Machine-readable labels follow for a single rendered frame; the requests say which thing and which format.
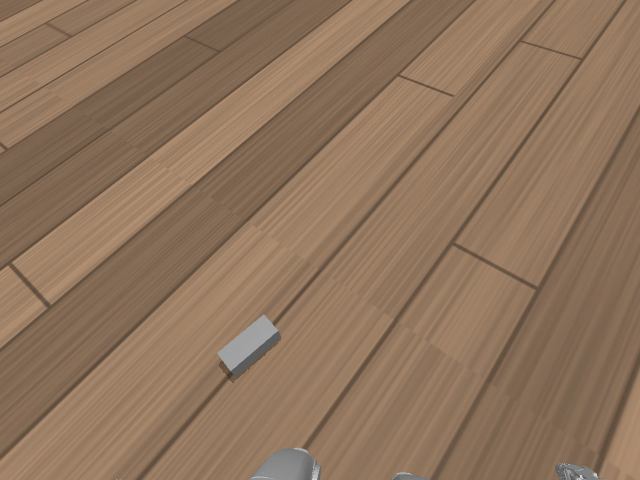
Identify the right robot hand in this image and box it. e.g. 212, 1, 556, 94
555, 463, 605, 480

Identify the carton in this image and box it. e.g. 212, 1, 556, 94
217, 314, 281, 376

